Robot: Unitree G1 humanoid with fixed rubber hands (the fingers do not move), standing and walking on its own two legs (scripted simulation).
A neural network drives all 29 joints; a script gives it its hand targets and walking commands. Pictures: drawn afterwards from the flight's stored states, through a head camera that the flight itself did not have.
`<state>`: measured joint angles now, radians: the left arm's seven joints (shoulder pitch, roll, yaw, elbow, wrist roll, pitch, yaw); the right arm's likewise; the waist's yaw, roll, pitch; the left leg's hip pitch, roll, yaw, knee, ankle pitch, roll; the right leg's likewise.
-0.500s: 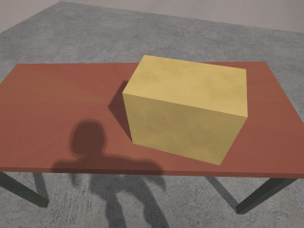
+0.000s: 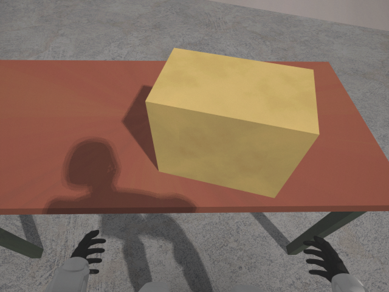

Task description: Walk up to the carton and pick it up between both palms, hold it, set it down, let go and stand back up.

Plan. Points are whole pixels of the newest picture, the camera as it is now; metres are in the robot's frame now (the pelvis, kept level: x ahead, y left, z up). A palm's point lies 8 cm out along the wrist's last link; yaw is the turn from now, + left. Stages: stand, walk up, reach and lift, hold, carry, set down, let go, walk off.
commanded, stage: reach and lift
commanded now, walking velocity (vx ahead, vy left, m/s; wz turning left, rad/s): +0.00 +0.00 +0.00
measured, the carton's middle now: (226, 126) +0.45 -0.04 +0.05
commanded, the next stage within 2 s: none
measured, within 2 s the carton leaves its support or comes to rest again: neither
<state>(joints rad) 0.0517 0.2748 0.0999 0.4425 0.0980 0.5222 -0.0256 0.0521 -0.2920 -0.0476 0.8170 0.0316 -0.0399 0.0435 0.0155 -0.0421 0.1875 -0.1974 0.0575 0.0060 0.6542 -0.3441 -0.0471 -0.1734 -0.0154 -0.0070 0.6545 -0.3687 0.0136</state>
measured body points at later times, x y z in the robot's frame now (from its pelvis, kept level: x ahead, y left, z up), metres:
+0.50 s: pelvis +0.01 +0.02 +0.02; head +0.04 +0.03 +0.46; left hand +0.18 +0.27 -0.07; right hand +0.14 -0.23 -0.06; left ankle +0.01 +0.15 -0.72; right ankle +0.00 -0.13 -0.72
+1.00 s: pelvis +0.01 +0.03 +0.02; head +0.01 +0.03 +0.47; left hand +0.17 +0.29 -0.02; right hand +0.18 -0.21 -0.03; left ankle +0.01 +0.15 -0.72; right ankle +0.00 -0.13 -0.72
